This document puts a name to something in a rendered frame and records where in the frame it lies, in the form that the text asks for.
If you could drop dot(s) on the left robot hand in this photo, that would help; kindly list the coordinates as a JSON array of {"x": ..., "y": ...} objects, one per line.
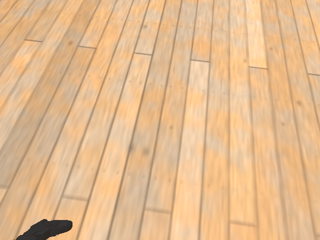
[{"x": 44, "y": 229}]

